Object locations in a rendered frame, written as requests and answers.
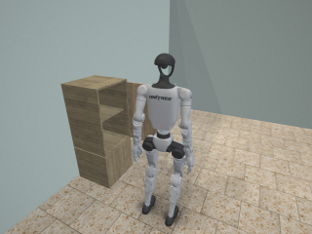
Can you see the right robot hand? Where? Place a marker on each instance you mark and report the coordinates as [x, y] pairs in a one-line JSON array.
[[188, 160]]

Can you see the cupboard door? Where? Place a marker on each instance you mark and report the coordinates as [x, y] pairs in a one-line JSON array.
[[146, 129]]

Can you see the robot right upper arm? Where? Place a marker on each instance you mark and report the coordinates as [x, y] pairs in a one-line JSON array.
[[185, 107]]

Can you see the left robot forearm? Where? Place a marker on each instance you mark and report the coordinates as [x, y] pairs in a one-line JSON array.
[[137, 132]]

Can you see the robot left thigh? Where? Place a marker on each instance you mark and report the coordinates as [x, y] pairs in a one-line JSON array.
[[152, 156]]

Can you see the right robot forearm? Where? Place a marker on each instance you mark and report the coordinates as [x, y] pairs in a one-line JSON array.
[[187, 139]]

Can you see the left robot hand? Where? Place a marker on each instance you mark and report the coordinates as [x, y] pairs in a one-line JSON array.
[[137, 151]]

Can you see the robot left upper arm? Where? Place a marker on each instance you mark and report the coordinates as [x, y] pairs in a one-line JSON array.
[[141, 94]]

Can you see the left robot foot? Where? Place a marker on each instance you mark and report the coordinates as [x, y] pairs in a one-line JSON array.
[[145, 208]]

